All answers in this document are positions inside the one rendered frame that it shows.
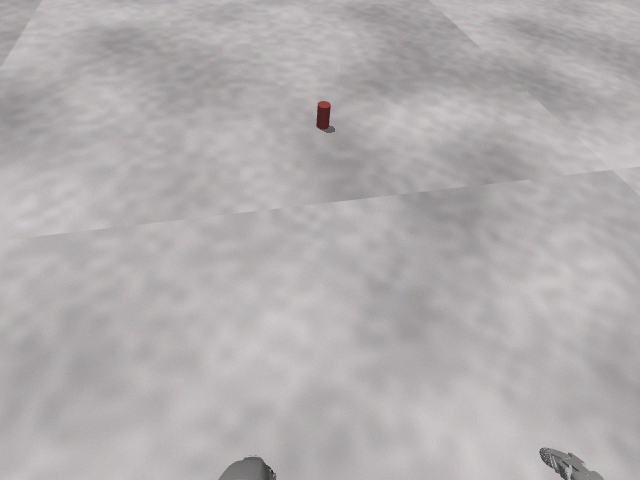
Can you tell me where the right robot hand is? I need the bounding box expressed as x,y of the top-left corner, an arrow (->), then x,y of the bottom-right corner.
540,448 -> 604,480

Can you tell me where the can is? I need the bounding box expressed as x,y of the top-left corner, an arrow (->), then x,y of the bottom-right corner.
316,101 -> 331,130

